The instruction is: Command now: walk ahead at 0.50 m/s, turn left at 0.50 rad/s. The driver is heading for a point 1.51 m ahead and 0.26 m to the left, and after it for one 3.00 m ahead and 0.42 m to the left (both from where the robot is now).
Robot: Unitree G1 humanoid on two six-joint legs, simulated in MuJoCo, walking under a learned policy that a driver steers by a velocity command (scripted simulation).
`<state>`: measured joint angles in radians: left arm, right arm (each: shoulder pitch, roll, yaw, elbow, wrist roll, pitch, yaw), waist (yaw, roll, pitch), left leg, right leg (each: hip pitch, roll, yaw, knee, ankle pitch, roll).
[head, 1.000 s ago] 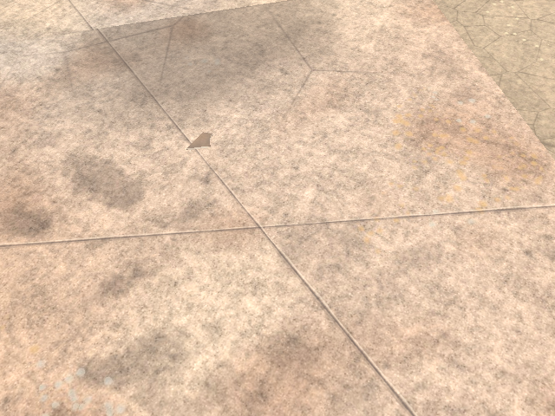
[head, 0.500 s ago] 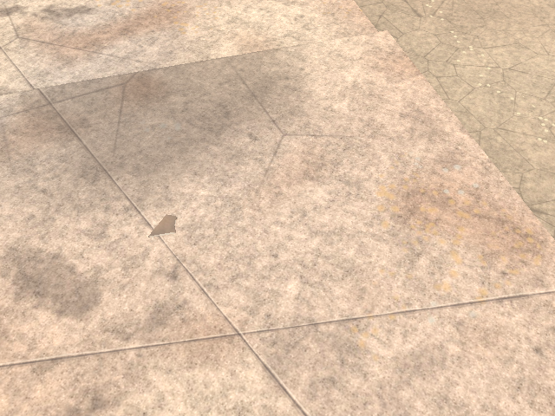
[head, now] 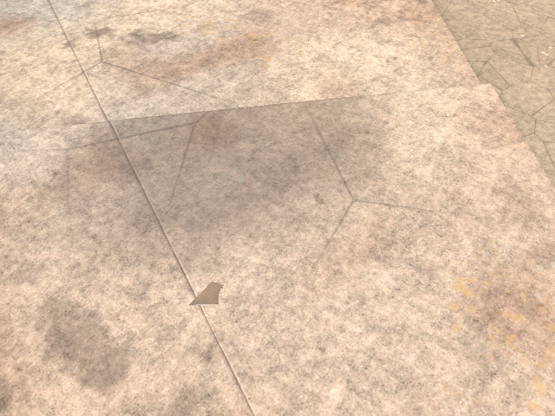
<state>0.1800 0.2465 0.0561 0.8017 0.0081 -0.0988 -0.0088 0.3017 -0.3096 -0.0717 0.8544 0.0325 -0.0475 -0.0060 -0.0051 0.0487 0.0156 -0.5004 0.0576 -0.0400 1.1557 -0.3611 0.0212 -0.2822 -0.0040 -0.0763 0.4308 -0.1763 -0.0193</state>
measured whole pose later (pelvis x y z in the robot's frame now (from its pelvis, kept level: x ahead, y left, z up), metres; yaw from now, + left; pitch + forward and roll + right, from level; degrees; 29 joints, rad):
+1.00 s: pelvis +0.56 +0.12 -0.01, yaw +20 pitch +2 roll +0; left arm 0.16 0.27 0.05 0.81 0.00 -0.10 -0.04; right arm 0.33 -0.29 -0.06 0.82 0.02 -0.06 0.00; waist -0.01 0.03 0.02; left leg -0.36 0.00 -0.05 1.16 -0.41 0.04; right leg -0.38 0.03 -0.05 0.51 -0.16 -0.06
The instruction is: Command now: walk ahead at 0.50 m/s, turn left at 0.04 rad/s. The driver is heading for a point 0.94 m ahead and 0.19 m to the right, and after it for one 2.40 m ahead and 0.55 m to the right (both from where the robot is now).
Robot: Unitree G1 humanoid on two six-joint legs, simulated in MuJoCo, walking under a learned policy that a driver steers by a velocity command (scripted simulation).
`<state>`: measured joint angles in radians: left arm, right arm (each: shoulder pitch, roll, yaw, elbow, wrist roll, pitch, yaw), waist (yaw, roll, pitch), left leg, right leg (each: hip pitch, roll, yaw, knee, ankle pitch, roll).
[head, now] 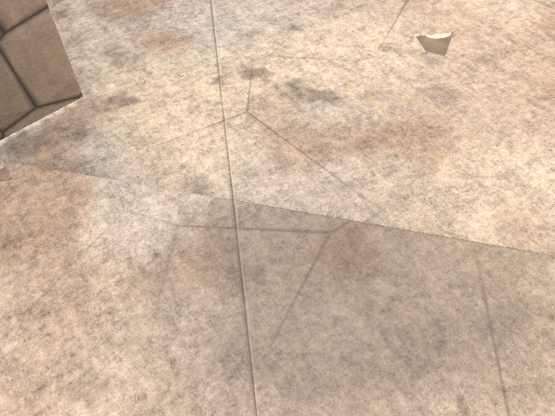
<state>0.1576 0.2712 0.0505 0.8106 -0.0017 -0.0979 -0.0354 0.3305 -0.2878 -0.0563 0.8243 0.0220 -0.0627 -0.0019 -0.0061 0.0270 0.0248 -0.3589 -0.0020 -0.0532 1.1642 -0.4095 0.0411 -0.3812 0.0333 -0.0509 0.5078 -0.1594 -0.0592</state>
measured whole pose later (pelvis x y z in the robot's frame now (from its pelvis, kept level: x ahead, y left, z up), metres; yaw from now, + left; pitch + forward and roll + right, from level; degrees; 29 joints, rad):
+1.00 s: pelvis +0.53 -0.06 -0.01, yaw -24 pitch +1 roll +1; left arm 0.14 0.30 0.08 0.70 -0.01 -0.03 -0.04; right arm 0.21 -0.30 -0.07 0.84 0.02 -0.08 -0.01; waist -0.01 0.00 0.08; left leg -0.30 0.06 0.02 1.20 -0.51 -0.04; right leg -0.46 0.05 -0.03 0.63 -0.19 -0.10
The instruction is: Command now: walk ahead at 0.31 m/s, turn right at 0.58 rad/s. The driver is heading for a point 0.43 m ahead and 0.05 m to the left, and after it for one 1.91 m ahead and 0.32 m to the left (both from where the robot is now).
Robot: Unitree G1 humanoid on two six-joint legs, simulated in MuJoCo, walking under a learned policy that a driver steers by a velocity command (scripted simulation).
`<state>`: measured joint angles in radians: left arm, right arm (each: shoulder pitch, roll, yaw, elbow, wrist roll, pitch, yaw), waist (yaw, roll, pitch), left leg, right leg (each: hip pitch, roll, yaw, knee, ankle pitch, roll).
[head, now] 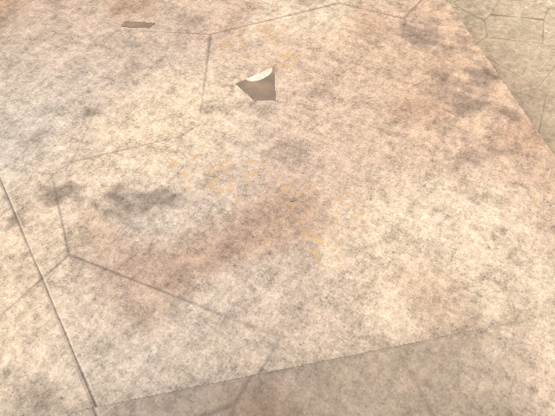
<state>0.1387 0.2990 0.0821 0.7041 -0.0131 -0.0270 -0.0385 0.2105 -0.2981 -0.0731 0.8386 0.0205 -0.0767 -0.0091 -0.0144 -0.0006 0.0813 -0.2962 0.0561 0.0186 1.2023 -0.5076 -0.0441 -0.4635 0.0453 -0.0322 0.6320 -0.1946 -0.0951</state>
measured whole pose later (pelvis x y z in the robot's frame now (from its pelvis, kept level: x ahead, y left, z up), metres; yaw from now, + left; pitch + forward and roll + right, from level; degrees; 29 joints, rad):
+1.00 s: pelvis +0.21 +0.01 +0.03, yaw +17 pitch +2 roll +1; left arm 0.33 0.26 0.07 0.80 0.01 -0.05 0.04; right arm 0.18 -0.32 -0.11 0.72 0.02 0.01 0.00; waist 0.06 0.04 -0.02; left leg -0.64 0.05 -0.07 0.93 -0.14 -0.06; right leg -0.07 -0.04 -0.11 0.29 -0.25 0.00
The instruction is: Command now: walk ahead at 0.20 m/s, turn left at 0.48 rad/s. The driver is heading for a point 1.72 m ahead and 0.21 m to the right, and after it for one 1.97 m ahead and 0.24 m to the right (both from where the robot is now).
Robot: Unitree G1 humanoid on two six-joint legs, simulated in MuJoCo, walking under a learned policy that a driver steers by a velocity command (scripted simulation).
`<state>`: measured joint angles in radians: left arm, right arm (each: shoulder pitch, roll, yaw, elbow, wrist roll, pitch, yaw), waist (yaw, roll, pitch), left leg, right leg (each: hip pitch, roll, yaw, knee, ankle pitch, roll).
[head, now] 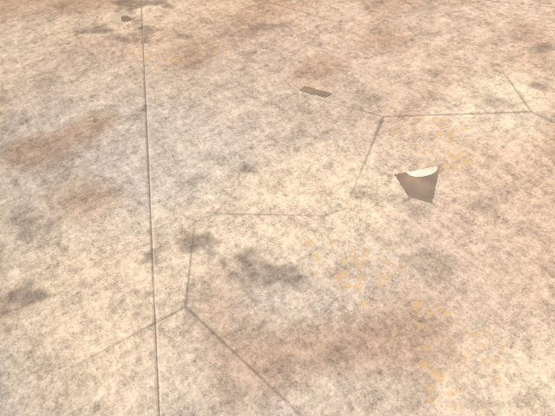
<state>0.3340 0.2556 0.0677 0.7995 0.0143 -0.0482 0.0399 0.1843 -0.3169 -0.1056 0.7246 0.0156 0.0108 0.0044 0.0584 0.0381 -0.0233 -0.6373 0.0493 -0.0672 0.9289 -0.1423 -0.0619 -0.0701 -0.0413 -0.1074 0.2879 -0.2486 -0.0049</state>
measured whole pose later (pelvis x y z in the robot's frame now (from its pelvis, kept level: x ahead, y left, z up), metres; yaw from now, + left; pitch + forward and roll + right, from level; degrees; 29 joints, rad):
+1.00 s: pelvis +0.10 +0.02 +0.00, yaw -16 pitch +1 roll +2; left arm 0.16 0.28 0.05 0.69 0.01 0.03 0.03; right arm 0.09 -0.31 -0.09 0.82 0.01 0.02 -0.03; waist 0.01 0.03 0.04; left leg -0.40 0.02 -0.06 0.77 -0.34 -0.08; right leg -0.24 0.07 0.11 0.45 -0.22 -0.06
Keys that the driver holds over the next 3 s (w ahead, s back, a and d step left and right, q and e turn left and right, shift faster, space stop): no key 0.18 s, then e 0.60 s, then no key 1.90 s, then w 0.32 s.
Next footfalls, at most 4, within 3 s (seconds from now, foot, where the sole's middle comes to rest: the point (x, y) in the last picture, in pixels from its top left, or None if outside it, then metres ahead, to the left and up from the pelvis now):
0.16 left None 0.16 0.16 -0.79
0.60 right None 0.12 -0.08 -0.79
1.10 left None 0.18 0.15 -0.79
2.98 right None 0.16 -0.10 -0.79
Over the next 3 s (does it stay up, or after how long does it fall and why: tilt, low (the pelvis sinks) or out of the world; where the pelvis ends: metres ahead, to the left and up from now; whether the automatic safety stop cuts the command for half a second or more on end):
stays up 0.16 0.01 -0.01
